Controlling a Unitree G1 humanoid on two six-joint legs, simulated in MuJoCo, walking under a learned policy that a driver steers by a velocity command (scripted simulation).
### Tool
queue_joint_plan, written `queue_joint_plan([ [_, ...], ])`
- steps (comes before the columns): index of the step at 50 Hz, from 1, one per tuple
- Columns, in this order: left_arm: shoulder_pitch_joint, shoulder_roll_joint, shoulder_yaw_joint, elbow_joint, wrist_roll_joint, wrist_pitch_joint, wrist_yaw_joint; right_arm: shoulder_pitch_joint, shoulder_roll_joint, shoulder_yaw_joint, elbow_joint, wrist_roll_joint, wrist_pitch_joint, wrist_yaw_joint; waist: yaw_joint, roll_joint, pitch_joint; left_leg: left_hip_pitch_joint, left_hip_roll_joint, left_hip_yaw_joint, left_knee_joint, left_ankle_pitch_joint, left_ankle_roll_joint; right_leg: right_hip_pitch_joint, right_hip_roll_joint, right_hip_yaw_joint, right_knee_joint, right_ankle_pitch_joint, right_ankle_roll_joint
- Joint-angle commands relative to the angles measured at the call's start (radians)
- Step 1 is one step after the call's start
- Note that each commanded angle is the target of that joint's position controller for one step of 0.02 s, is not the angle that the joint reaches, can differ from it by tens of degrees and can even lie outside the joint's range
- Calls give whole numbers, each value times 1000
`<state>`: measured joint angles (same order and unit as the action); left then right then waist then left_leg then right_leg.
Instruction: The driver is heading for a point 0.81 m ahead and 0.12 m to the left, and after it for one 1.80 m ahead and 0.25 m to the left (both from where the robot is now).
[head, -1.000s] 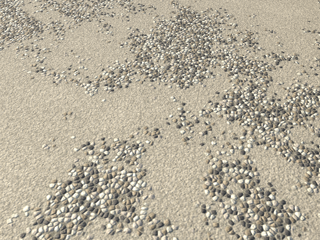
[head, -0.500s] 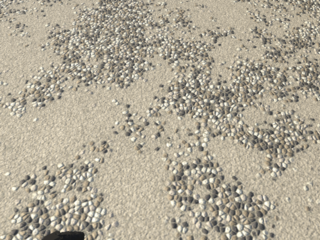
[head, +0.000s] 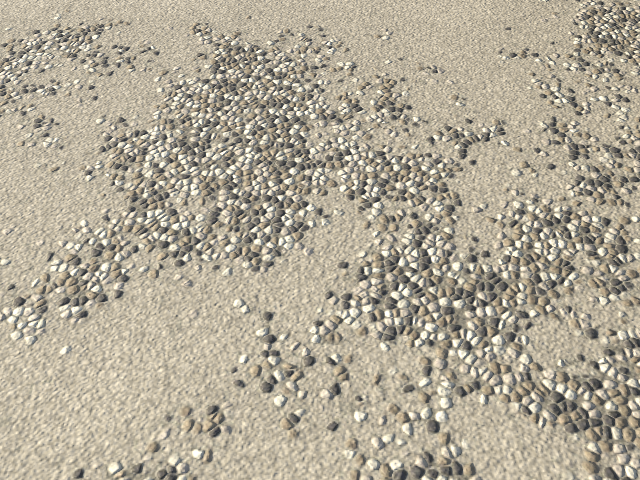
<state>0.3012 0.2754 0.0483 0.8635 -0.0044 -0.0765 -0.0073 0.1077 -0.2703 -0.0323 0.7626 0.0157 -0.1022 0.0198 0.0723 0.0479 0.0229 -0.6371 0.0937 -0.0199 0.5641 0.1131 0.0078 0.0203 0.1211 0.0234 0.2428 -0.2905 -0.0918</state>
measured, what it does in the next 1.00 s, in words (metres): walks ahead, turning left: left foot, then right foot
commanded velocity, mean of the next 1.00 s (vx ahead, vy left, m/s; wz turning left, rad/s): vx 0.50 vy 0.00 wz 0.25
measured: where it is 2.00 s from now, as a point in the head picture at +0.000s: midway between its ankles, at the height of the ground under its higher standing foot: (295, 232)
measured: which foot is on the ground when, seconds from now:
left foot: up 0.00-0.08, down 0.10-0.60, up 0.62-1.00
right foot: down 0.00-0.12, up 0.14-0.56, down 0.58-1.00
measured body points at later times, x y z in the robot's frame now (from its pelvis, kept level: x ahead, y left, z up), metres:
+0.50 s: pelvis +0.30 +0.04 +0.00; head +0.33 +0.05 +0.45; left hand +0.46 +0.32 -0.08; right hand +0.42 -0.23 -0.11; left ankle +0.21 +0.12 -0.74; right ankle +0.51 -0.07 -0.71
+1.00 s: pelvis +0.58 +0.08 +0.00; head +0.61 +0.08 +0.45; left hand +0.48 +0.34 -0.12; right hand +0.86 -0.07 -0.08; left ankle +0.70 +0.27 -0.70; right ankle +0.51 -0.05 -0.74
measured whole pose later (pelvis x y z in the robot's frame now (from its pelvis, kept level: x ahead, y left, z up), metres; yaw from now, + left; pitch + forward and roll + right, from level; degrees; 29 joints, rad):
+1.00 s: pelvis +0.58 +0.08 +0.00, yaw +17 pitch +3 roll -1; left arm 0.40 0.28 0.04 0.86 -0.02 -0.07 -0.01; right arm 0.08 -0.26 -0.03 0.65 0.01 -0.08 0.03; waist 0.11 0.04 0.01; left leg -0.62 0.07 -0.03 0.58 0.02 0.00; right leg 0.00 0.05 -0.01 0.24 -0.29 -0.04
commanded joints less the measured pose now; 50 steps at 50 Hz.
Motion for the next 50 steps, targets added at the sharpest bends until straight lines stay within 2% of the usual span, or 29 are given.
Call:
queue_joint_plan([
  [1,74,158,38,-8,3,10,10,-157,-78,-10,-126,8,-22,28,28,-89,36,-83,-31,8,-29,-114,47,103,-347,83,13,505,-103],
  [3,40,176,41,-19,7,20,16,-77,-109,-22,-119,6,-17,36,-29,-123,-32,50,-87,51,-32,-207,84,132,-342,43,124,832,-74],
  [4,20,186,41,-27,10,27,19,30,-142,-41,-94,3,-13,35,-92,-129,-104,199,-127,83,-39,-216,109,120,-321,12,261,1007,-58],
  [5,-1,183,36,-44,12,31,27,179,-189,-64,-63,1,-9,28,-172,-107,-190,433,-114,43,-62,-143,149,11,-287,-28,463,996,-25],
  [6,68,117,11,-84,26,13,25,309,-292,-92,-54,-16,-3,18,-172,54,-336,834,119,-330,-43,-130,289,-348,-188,-75,833,634,40],
  [7,111,57,-13,-70,28,-16,9,335,-257,-87,-45,4,3,17,-159,218,-429,1058,267,-757,-188,-224,425,-646,-17,5,1098,-210,90],
  [8,37,159,9,-96,-2,-46,-8,321,-187,-65,-46,6,11,13,-187,122,-351,1039,232,-710,-230,-363,366,-776,-86,117,1155,-209,68],
  [9,-60,165,8,-132,-28,-63,-15,263,-167,-60,-65,-2,16,7,-181,53,-218,909,196,-573,-247,-351,325,-814,-134,104,1120,-144,58],
  [10,-100,151,6,-145,-16,-70,-14,202,-157,-57,-78,-9,19,7,-142,-47,-109,741,155,-477,-276,-253,302,-796,-166,84,1017,-92,59],
  [11,-102,157,15,-144,6,-65,-7,164,-134,-49,-94,-15,17,5,-109,-69,-70,635,120,-411,-298,-148,287,-738,-196,79,931,-58,67],
  [13,-62,135,16,-151,21,-46,-3,133,-140,-51,-114,-15,21,2,-61,-25,-53,517,87,-369,-336,-53,297,-662,-206,67,847,-42,99],
  [15,-67,111,10,-163,22,-29,4,134,-159,-58,-118,-7,21,-8,-50,-3,-42,430,61,-301,-354,4,299,-635,-203,41,742,2,137],
  [17,-147,89,1,-190,24,-25,8,151,-186,-69,-113,-1,25,-21,-72,7,-24,364,18,-242,-358,-18,268,-600,-184,25,580,143,160],
  [20,-248,68,-9,-213,15,-33,0,208,-183,-70,-94,3,35,-31,-124,31,-33,335,-14,-205,-340,-113,216,-499,-140,10,374,380,165],
  [23,-301,88,-2,-232,4,-44,-11,266,-169,-65,-65,8,39,-31,-147,44,-30,421,30,-257,-297,-183,199,-492,-140,34,293,404,140],
  [25,-303,114,9,-240,4,-52,-17,277,-169,-65,-58,4,42,-31,-138,55,-26,497,68,-305,-248,-183,185,-495,-143,42,260,333,109],
  [27,-248,131,20,-232,4,-58,-16,262,-171,-67,-57,0,50,-30,-99,74,-29,534,77,-321,-184,-100,165,-429,-134,18,223,255,70],
  [28,-164,157,35,-211,10,-60,-11,259,-150,-59,-61,-3,51,-29,-58,65,-76,529,33,-294,-85,8,142,-304,-134,8,201,248,39],
  [29,-23,202,50,-196,22,-64,-5,253,-111,-41,-78,-14,50,-27,7,6,-202,442,-22,-236,144,-47,108,-80,-254,120,235,266,-24],
  [30,107,292,78,-162,26,-50,-5,386,-50,-21,-87,3,36,-28,-8,-247,-347,101,-167,-110,506,-346,26,285,-453,511,203,112,-188],
  [31,153,236,67,-136,-4,-42,-17,388,-87,-22,-82,9,27,-28,9,-324,-338,-81,-171,-144,656,-695,13,318,-513,763,69,-119,-218],
  [32,101,175,49,-144,-12,-39,-16,289,-158,-42,-91,20,25,-26,21,-205,-189,-158,-118,-164,722,-628,20,207,-486,665,49,-217,-173],
  [33,38,151,39,-157,-2,-32,-14,205,-160,-41,-110,12,26,-26,8,-125,-105,-149,-72,-116,702,-547,22,80,-444,531,37,-153,-141],
  [34,-5,129,29,-159,7,-28,-15,159,-148,-40,-124,-4,24,-24,-13,-101,-38,-134,-41,-92,639,-487,21,-33,-403,444,7,-53,-137],
  [36,-40,102,19,-157,16,-31,-16,178,-120,-41,-118,-9,28,-21,-57,-146,-22,-46,1,-77,558,-419,15,-139,-344,337,-35,98,-127],
  [39,-20,129,27,-135,3,-38,-11,163,-81,-31,-125,-13,33,-21,-66,-141,-24,-46,14,-47,455,-359,-7,-165,-333,241,-74,261,-150],
  [42,6,152,33,-111,-4,-29,-4,71,-57,-20,-148,-16,26,-18,-41,-115,-11,-49,16,-29,270,-209,-22,-152,-313,157,-90,352,-136],
  [45,55,163,33,-82,-13,-18,0,-28,-42,-13,-168,-8,16,-7,-2,-113,6,6,-11,-2,98,-71,-22,-145,-291,96,-86,361,-111],
  [50,129,177,35,-35,-19,7,5,-147,-54,-17,-216,4,3,20,22,-117,37,9,-44,7,-28,-103,11,-20,-350,117,-31,392,-93],
])
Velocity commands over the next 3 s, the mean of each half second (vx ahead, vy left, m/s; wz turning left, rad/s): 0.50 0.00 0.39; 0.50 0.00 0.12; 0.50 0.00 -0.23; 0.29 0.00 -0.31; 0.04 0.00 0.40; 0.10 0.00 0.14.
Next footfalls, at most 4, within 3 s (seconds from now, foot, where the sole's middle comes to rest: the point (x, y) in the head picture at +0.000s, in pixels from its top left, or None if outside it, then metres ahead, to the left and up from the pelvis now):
0.10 left None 0.25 0.13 -0.77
0.58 right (381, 447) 0.54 -0.04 -0.77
1.10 left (247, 348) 0.76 0.27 -0.77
1.62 right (338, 242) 1.08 0.08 -0.78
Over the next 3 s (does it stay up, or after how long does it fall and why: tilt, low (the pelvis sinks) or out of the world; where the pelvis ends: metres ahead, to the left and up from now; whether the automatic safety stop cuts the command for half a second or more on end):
stays up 1.16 0.16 0.00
